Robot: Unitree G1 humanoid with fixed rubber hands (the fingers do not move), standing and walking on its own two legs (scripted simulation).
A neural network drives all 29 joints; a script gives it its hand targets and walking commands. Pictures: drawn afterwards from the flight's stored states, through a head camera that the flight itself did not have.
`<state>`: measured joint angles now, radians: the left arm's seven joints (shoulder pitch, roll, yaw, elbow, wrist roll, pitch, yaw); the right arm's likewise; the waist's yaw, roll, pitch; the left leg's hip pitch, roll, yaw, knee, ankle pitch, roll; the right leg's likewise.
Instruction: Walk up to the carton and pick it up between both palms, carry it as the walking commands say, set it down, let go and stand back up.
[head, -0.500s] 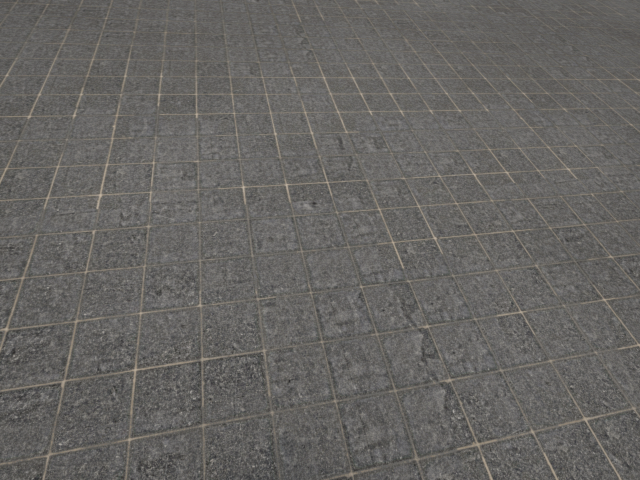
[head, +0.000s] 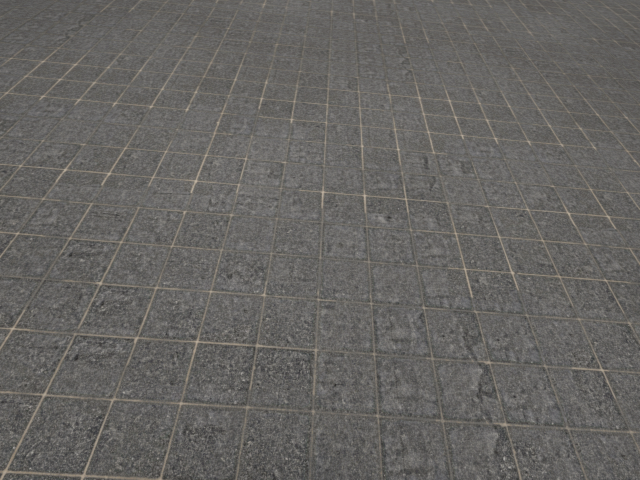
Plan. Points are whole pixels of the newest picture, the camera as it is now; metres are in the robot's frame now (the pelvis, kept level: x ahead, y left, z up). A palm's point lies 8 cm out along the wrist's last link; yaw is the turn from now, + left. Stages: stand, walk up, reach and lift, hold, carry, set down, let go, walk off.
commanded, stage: walk up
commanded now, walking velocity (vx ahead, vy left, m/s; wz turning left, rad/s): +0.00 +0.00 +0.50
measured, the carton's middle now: out of the picture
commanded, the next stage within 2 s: none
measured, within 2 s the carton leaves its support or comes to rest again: neither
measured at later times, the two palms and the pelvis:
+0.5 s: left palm out of the picture +0.02 +0.22 -0.10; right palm out of the picture +0.12 -0.27 -0.12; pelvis -0.02 -0.04 +0.01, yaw +14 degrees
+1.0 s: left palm out of the picture -0.05 +0.22 -0.12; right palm out of the picture +0.14 -0.24 -0.11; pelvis -0.04 -0.05 +0.01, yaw +29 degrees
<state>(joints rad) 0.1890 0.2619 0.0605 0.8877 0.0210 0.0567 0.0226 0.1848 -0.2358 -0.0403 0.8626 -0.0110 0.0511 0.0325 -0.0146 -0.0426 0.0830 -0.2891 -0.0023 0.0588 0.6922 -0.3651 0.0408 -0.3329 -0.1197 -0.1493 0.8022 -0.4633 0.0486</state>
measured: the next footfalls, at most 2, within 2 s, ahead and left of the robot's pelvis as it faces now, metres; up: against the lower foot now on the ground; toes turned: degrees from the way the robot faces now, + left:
right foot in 0.36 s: +0.05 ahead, -0.15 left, +0.00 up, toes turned +9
left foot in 0.68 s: -0.03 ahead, +0.08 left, +0.00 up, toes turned +24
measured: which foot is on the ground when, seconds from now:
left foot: down 0.00-0.36, up 0.38-0.66, down 0.68-1.00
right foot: up 0.00-0.34, down 0.36-0.70, up 0.72-1.00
